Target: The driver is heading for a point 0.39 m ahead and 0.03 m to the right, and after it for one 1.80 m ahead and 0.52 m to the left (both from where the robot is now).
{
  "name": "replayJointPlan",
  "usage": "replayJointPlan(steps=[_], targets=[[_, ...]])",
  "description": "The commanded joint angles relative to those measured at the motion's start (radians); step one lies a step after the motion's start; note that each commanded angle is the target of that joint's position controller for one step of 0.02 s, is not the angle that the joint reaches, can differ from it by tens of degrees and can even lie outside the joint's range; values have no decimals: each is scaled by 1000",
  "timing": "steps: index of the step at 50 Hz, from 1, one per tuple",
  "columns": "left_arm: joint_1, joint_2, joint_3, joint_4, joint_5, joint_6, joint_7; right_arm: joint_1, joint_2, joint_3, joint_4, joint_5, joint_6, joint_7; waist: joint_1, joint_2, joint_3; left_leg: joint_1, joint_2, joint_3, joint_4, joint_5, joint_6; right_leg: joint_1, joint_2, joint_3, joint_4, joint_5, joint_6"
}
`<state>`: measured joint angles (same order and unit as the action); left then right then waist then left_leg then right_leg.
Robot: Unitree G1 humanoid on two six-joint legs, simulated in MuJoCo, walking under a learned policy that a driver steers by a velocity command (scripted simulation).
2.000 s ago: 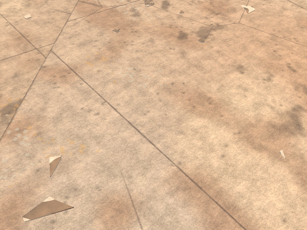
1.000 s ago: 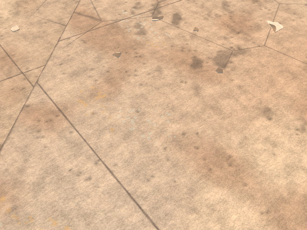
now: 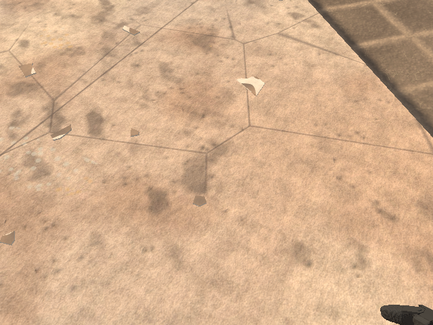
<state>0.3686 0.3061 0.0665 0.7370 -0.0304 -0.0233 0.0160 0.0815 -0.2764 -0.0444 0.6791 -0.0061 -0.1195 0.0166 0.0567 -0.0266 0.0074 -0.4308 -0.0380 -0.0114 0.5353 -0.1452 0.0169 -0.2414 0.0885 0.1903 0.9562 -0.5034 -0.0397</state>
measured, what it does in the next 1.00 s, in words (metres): walks ahead: right foot, then left foot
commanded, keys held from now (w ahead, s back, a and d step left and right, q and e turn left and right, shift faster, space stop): w+e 0.30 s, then w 0.02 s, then q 0.68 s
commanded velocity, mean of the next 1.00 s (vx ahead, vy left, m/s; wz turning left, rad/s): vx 0.27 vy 0.00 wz -0.04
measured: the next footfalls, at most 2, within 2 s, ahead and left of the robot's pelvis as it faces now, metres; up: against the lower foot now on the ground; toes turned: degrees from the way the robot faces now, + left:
right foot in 0.44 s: +0.36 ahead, -0.19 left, +0.00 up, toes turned -15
left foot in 0.92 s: +0.38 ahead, +0.05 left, +0.00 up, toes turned +4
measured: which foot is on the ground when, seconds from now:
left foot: down 0.00-0.46, up 0.48-0.90, down 0.92-1.00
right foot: up 0.00-0.42, down 0.44-0.92, up 0.94-1.00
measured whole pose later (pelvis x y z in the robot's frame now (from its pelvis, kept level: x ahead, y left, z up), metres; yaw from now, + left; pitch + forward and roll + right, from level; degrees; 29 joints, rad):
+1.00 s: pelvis +0.33 -0.04 +0.01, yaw +3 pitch +1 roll -2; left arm 0.08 0.31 0.08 0.80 0.01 0.02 0.03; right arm 0.18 -0.30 -0.08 0.72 -0.01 0.03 0.01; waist -0.01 -0.02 0.06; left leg -0.34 0.01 0.02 0.59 -0.28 0.05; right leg -0.40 -0.06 -0.09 0.91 -0.51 0.05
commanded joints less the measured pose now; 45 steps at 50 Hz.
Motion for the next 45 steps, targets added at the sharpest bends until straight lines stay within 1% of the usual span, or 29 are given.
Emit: replayJointPlan(steps=[1, 2, 3, 5, 7, 9, 11, 14, 16, 18, 19, 20, 21, 22, 23, 24, 25, 26, 27, 28, 29, 30, 32, 34, 37, 39, 42, 44, 45], targets=[[-51, 145, 26, -104, 3, -15, 2, 191, -131, -48, -18, 0, 12, -9, -128, 110, -85, 534, 376, -497, -250, -264, 162, -527, -116, -38, 327, 87, 29], [-89, 133, 29, -117, 13, -15, -1, 161, -110, -41, -9, -4, 16, -10, -114, 100, -26, 443, 337, -399, -273, -150, 156, -513, -142, -44, 285, 137, 34], [-88, 116, 30, -122, 9, -12, -7, 148, -98, -36, -4, -10, 15, -13, -91, 129, -9, 382, 309, -323, -297, -81, 145, -470, -169, -49, 256, 169, 34], [-82, 75, 24, -126, -1, -1, -14, 143, -94, -37, 11, -3, 8, -13, -79, 152, 3, 330, 285, -221, -341, -12, 152, -439, -187, -79, 216, 191, 38], [-117, 53, 18, -146, 5, 6, -16, 150, -119, -47, 29, 2, 2, -13, -78, 129, 19, 321, 297, -158, -372, 58, 173, -467, -199, -87, 156, 229, 48], [-151, 43, 14, -159, 9, 6, -20, 157, -142, -55, 45, 0, 3, -14, -83, 108, 20, 346, 306, -98, -384, 131, 182, -495, -208, -89, 77, 301, 57], [-186, 38, 10, -163, 7, 0, -30, 153, -154, -58, 56, 1, 9, -16, -92, 98, 22, 364, 291, -20, -385, 185, 168, -482, -206, -107, -29, 404, 55], [-284, 21, 1, -186, 8, -10, -49, 178, -175, -61, 77, 8, 20, -20, -128, 87, 47, 381, 280, 73, -383, 211, 144, -436, -190, -160, -188, 516, 41], [-339, 13, -3, -207, 6, -12, -60, 214, -189, -65, 98, 18, 29, -20, -145, 81, 65, 412, 295, 98, -378, 217, 137, -415, -179, -183, -259, 509, 25], [-369, 9, -4, -227, 14, -18, -66, 239, -196, -64, 123, 30, 43, -16, -135, 77, 83, 433, 308, 102, -328, 404, 133, -359, -144, -200, -333, 444, -2], [-350, 22, 3, -228, 21, -22, -67, 241, -210, -65, 133, 37, 49, -16, -111, 94, 63, 454, 311, 102, -274, 562, 126, -304, -115, -215, -362, 403, -20], [-290, 49, 16, -213, 32, -26, -65, 232, -225, -67, 138, 45, 54, -18, -66, 113, 16, 467, 301, 104, -188, 711, 110, -206, -82, -232, -401, 396, -41], [-159, 86, 37, -170, 40, -30, -60, 215, -222, -62, 143, 51, 57, -19, 14, 103, -60, 439, 264, 125, -42, 770, 81, -17, -54, -249, -485, 507, -70], [-55, 145, 56, -137, 51, -27, -43, 229, -185, -45, 142, 40, 50, -18, 61, 78, -138, 299, 210, 136, 136, 624, 34, 222, -109, -202, -483, 765, -96], [36, 232, 61, -127, 79, -18, -20, 272, -79, -6, 108, -14, 38, -6, 43, -168, -305, -23, 81, 136, 522, -196, -36, 594, -415, 107, -358, 1329, -217], [26, 202, 42, -150, 81, -16, -23, 385, -84, 5, 152, 18, 34, 0, 32, -217, -537, -106, 2, -93, 765, -597, -64, 682, -591, 354, -409, 1383, -366], [-8, 157, 37, -144, 63, -11, -31, 312, -191, -30, 159, 52, 43, -1, 59, -94, -470, -127, 55, -150, 791, -548, -64, 559, -518, 213, -449, 1281, -327], [-79, 128, 26, -129, 46, -17, -33, 234, -174, -27, 128, 61, 51, -5, 23, -88, -301, -196, 95, -101, 735, -501, -61, 438, -456, 99, -486, 1147, -273], [-140, 88, 15, -116, 37, -24, -35, 215, -144, -24, 140, 45, 65, -18, -14, -34, -199, -191, 129, -78, 666, -436, -72, 303, -408, 34, -536, 1030, -231], [-192, 59, 7, -109, 37, -30, -35, 232, -138, -29, 151, 31, 88, -29, -53, -44, -150, -118, 149, -70, 622, -381, -82, 178, -382, -20, -586, 962, -211], [-230, 56, 8, -102, 50, -34, -36, 273, -120, -29, 167, 28, 111, -36, -86, -58, -133, -18, 142, -53, 615, -324, -97, 61, -366, -75, -634, 932, -207], [-262, 60, 11, -98, 62, -42, -35, 295, -105, -31, 169, 25, 127, -44, -105, -69, -124, 27, 134, -40, 601, -288, -108, 0, -366, -108, -666, 908, -214], [-302, 79, 18, -85, 66, -47, -23, 277, -103, -38, 145, 21, 146, -56, -117, -86, -98, 18, 132, -29, 552, -247, -116, -40, -374, -160, -701, 840, -222], [-299, 88, 24, -64, 60, -41, -6, 223, -98, -39, 114, 15, 156, -55, -101, -81, -84, -9, 149, -29, 478, -175, -107, -24, -379, -194, -724, 712, -215], [-297, 100, 29, -40, 54, -21, 14, 152, -94, -39, 74, 16, 165, -40, -76, -78, -64, -8, 157, -10, 375, -121, -92, -4, -389, -224, -746, 538, -208], [-290, 115, 34, -27, 48, -6, 18, 118, -102, -42, 49, 16, 170, -29, -63, -72, -56, -8, 153, 10, 323, -137, -80, 28, -408, -229, -736, 498, -205], [-281, 139, 44, -9, 32, 13, 13, 90, -111, -49, 17, 16, 178, -12, -54, -74, -51, 5, 139, 41, 239, -194, -55, 90, -438, -231, -682, 517, -187], [-293, 151, 49, 0, 13, 21, 12, 110, -107, -54, 10, 17, 180, -1, -76, -74, -58, 67, 113, 77, 111, -156, -24, 113, -433, -253, -606, 551, -147], [-286, 143, 49, 10, 4, 25, 13, 135, -111, -59, 16, 15, 178, 1, -91, -62, -64, 131, 87, 94, 11, -76, -1, 101, -408, -281, -543, 530, -108]])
